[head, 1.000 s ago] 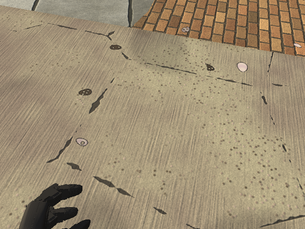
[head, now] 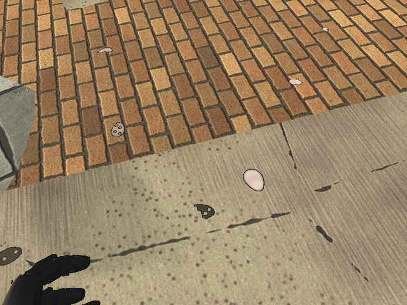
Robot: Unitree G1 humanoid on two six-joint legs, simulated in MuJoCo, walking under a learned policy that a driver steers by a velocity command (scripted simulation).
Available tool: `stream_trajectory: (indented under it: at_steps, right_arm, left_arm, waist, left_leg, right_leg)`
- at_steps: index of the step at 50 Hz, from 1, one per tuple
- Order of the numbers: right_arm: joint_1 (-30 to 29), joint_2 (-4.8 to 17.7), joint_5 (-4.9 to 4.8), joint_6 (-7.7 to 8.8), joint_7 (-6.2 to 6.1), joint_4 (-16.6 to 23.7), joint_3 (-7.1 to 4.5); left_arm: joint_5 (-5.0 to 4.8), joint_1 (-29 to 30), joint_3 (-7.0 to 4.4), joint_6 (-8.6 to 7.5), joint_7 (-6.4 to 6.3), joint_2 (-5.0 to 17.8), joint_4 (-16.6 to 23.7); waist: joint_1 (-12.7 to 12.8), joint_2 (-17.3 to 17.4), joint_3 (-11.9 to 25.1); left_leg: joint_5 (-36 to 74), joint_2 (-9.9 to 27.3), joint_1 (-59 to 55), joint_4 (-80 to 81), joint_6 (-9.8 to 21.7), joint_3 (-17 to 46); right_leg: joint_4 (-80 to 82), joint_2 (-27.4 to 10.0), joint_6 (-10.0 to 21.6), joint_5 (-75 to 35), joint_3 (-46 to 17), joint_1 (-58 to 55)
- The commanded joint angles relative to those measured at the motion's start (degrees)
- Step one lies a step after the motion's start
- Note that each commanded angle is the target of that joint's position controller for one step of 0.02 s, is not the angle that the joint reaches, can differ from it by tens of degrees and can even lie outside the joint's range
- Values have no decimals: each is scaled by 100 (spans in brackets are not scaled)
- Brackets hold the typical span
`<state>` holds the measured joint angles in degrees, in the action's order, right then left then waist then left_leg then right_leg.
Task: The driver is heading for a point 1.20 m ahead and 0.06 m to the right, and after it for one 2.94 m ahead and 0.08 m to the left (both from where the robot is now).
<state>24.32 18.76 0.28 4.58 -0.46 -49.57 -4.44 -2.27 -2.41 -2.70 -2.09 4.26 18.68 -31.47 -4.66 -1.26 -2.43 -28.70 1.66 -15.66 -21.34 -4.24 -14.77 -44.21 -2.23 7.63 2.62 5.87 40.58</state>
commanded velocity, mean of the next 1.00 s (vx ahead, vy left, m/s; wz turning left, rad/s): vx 1.00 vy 0.00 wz -0.06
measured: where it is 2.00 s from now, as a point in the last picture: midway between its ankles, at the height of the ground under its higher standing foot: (195, 112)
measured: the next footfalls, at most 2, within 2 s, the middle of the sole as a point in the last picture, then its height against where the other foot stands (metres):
right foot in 0.02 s outside the picture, level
left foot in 0.46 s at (189, 245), level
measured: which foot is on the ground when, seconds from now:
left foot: down 0.00-0.02, up 0.04-0.44, down 0.46-0.92, up 0.94-1.00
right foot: up 0.00-0.00, down 0.02-0.48, up 0.50-0.88, down 0.90-1.00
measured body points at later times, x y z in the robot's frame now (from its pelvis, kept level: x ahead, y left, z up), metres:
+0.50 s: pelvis +0.46 +0.00 +0.01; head +0.48 +0.00 +0.46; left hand +0.62 +0.26 -0.10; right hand +0.58 -0.32 -0.04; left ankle +0.63 +0.07 -0.70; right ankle +0.21 -0.05 -0.64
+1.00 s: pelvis +0.88 -0.11 +0.03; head +0.89 -0.11 +0.48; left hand +1.11 +0.12 -0.02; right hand +0.88 -0.39 -0.09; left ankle +0.71 +0.01 -0.60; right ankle +0.93 -0.26 -0.69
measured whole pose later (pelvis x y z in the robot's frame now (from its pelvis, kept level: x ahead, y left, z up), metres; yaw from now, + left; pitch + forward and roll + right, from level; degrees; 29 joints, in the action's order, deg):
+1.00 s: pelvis +0.88 -0.11 +0.03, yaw +0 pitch +2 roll -3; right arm 25.4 15.3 -2.6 1.9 -0.7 -44.7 -2.4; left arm -0.6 -3.4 -2.2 -7.6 0.6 14.2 -35.0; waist -3.1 2.2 0.0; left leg -23.1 -2.0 16.6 -69.4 3.4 7.4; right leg -32.4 1.1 -1.5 11.9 -1.2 21.7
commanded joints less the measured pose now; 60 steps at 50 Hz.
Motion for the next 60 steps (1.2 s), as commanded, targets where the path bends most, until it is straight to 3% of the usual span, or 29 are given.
stream_trajectory:
  at_steps: [1, 2, 3, 4, 5, 6, 9, 12, 15, 20, 22, 23, 24, 25, 26, 28, 32, 37, 41, 44, 45, 46, 47, 48, 49, 51, 54, 57, 60]
  right_arm:
    - [-1008, 1139, -38, 113, -43, 808, -186]
    - [-366, 2, 152, 333, 63, 1049, 162]
    - [-298, 374, -110, 599, 148, 1470, 219]
    - [-1336, 881, -280, 685, 132, 1570, 119]
    - [-1634, 726, -300, 683, 81, 1709, 146]
    - [-1518, 592, -138, 618, 25, 1575, 184]
    - [-1122, 579, -25, 321, 27, 1419, 107]
    - [-2122, 236, 150, 292, 19, 1785, 219]
    - [-2750, 18, 38, 330, 100, 2026, 248]
    - [-2654, 455, -178, 362, 179, 1975, 48]
    - [-1469, 794, -198, 332, 119, 1721, -177]
    - [-205, 907, -191, 278, 98, 1478, -211]
    - [480, 1427, 8, 271, 131, 1290, -275]
    - [773, 1191, -98, 282, 282, 1023, -238]
    - [290, 623, -140, 246, 256, 1148, -118]
    - [17, 570, -28, 174, 292, 1198, -81]
    - [-83, 217, -150, 138, 226, 1071, 54]
    - [146, 402, -232, 58, 25, 962, -16]
    - [512, 279, -355, -21, -12, 742, -14]
    - [521, 386, -281, -144, -6, 658, -62]
    - [196, 369, -142, -189, 33, 846, -33]
    - [545, -175, -162, -133, 44, 1009, 131]
    - [940, -468, -378, -85, 16, 1161, 319]
    - [376, 30, -441, -103, -55, 1093, 191]
    - [-232, 318, -304, -128, -64, 1159, 101]
    - [-773, 233, -136, -199, -7, 1347, 37]
    - [-1002, -172, -300, -404, 94, 1566, 100]
    - [-777, -9, -46, -357, 291, 1485, 43]
    - [-1434, 260, -87, -200, 480, 1642, -70]
  left_arm:
    - [-86, -3163, -643, 121, -130, 1344, -517]
    - [-17, -2688, -590, 133, -177, 1713, -412]
    - [139, -2513, -502, 1, -172, 1509, -46]
    - [155, -2579, -471, -97, -178, 1129, -66]
    - [188, -2285, -430, -209, -157, 1081, -139]
    - [212, -1904, -376, -296, -144, 942, -102]
    - [224, -1284, -257, -304, -256, 594, -77]
    - [106, -1399, -236, -299, -441, 530, -224]
    - [22, -1642, -334, -230, -509, 703, -405]
    - [58, -2102, -309, -171, -544, 495, -807]
    - [268, -1951, -318, -86, -446, 643, -807]
    - [370, -1650, -242, -71, -424, 538, -702]
    - [204, -2720, -65, -165, -411, -204, -674]
    - [13, -2941, 55, -276, -369, -208, -746]
    - [-70, -2036, -4, -359, -358, 256, -581]
    - [204, -508, 36, -549, -343, 286, -219]
    - [307, -572, 37, -605, -337, 118, -235]
    - [308, 677, 157, -716, -267, -120, 91]
    - [152, 1031, 13, -739, -274, 100, 204]
    - [82, 227, -275, -792, -341, 580, 118]
    - [74, -971, -370, -760, -408, 768, -32]
    - [129, -2241, -480, -648, -472, 1172, -198]
    - [89, -2320, -450, -610, -349, 1126, -408]
    - [115, -1974, -346, -544, -386, 536, -305]
    - [159, -1769, -302, -479, -434, 374, -403]
    - [347, -1426, -233, -432, -436, 159, -628]
    - [182, -927, -205, -453, -378, -17, -809]
    - [212, -838, -406, -500, -411, 529, -974]
    - [166, -648, -303, -504, -675, 362, -1030]
  waist:
    - [2135, 209, 1127]
    - [1056, -2137, 1232]
    - [1005, -1764, 2769]
    - [1354, -569, 1939]
    - [973, 280, 929]
    - [635, 742, 639]
    - [96, 339, -17]
    - [379, 258, -455]
    - [771, 23, -255]
    - [877, -584, -162]
    - [214, -672, 539]
    - [-486, -578, 1254]
    - [-35, 1693, 2307]
    - [48, 2989, 2317]
    - [-60, 1856, 1235]
    - [-96, 53, 307]
    - [447, 520, 66]
    - [122, 483, -353]
    - [3, 649, -318]
    - [541, 787, 268]
    - [1177, 693, 1212]
    - [1439, -481, 2467]
    - [1131, -2404, 2963]
    - [1286, -1688, 1803]
    - [1276, -911, 1014]
    - [923, -222, 190]
    - [550, -349, -317]
    - [372, 60, -21]
    - [305, 68, -422]
  left_leg:
    - [6141, 676, 3448, -4598, 532, 395]
    - [-405, -454, 5522, -7164, 339, 922]
    - [-195, -478, 6477, -7527, 542, 2345]
    - [511, -191, 6576, -6918, 727, 2399]
    - [789, -58, 6559, -6279, 723, 2310]
    - [941, 177, 6057, -5824, 658, 2400]
    - [994, 433, 5201, -4748, 346, 2404]
    - [2286, 275, 4734, -3139, 64, 1960]
    - [3787, -137, 3513, -1600, -37, 1730]
    - [3608, 169, 4154, -839, 231, 1765]
    - [2540, -195, 3221, -1030, 619, 1253]
    - [2173, 15, 1646, -1470, 853, 1486]
    - [577, 1148, -430, -992, 1957, 4267]
    - [-1537, 1632, -889, 738, 2321, 7064]
    - [-1949, 1608, -288, 886, 2052, 6905]
    - [-59, 1064, 1284, 747, 1889, 5476]
    - [1107, 484, 2210, 948, 1983, 4455]
    - [1555, 256, 3591, 1162, 1832, 3918]
    - [1616, 286, 3348, 861, 1561, 4121]
    - [3522, 186, 2622, -457, 1283, 3999]
    - [3637, 42, 3184, -1931, 1118, 3721]
    - [2414, -518, 4920, -4198, 781, 3006]
    - [29, -406, 6164, -5702, 731, 2591]
    - [408, -40, 6781, -6029, 743, 2428]
    - [768, 165, 6765, -5875, 747, 2248]
    - [1041, 558, 6206, -5258, 776, 2192]
    - [925, 999, 6008, -4496, 784, 2123]
    - [2696, 907, 5888, -4369, 638, 1924]
    - [4952, 587, 5404, -2511, 780, 1659]
  right_leg:
    - [390, 435, 644, 63, -347, -5472]
    - [535, -408, 1313, -292, -2527, -6588]
    - [2293, -1422, 2150, 3169, -5563, -7229]
    - [3038, -1301, 1613, 3892, -5706, -6409]
    - [3180, -1201, 1415, 3472, -5392, -5240]
    - [3062, -1020, 1326, 2784, -4914, -4300]
    - [3184, -366, 1255, 1936, -3628, -2427]
    - [3283, 136, 1101, 1019, -2694, -1382]
    - [3144, 361, 671, 1314, -2423, -930]
    - [2488, -386, 450, 310, -2558, -3384]
    - [1115, -411, 267, -2874, -2263, -4055]
    - [-605, -271, 113, -3266, -1987, -3275]
    - [-3312, 516, -353, -607, -1594, -1408]
    - [-3986, 842, -448, 2384, -1469, 0]
    - [-4055, 397, -260, 2065, -1517, 628]
    - [-3146, 177, -201, 1731, -1333, 338]
    - [-1386, -61, -460, 1580, -1285, -320]
    - [749, 299, -820, -441, -1012, -1394]
    - [1524, 433, -906, -885, -1180, -2288]
    - [1780, 370, -653, -44, -1131, -3215]
    - [1346, -214, -371, 386, -1492, -4763]
    - [1414, -1531, 373, 2245, -3481, -7104]
    - [2329, -2388, 777, 4026, -5782, -7541]
    - [2624, -2091, 516, 4033, -5316, -6715]
    - [2626, -1877, 325, 2893, -4206, -5924]
    - [2847, -1501, 242, 1265, -2866, -4430]
    - [3362, -1485, 187, 779, -1828, -3462]
    - [2868, -1485, 406, -1434, -844, -3625]
    - [2679, -678, -360, -918, 402, -2936]
Velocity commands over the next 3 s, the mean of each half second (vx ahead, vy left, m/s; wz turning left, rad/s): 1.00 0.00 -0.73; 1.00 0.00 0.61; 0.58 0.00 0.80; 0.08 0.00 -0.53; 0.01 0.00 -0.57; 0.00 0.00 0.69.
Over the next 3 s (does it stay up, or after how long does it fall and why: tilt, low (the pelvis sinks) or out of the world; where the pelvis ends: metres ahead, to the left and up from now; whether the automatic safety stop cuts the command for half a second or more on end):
stays up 1.55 -0.03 -0.09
